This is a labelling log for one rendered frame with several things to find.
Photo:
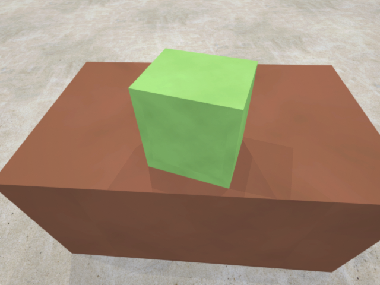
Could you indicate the pedestal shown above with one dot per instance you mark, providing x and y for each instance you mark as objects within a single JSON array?
[{"x": 304, "y": 195}]

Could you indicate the carton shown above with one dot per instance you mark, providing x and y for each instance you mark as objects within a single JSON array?
[{"x": 191, "y": 110}]

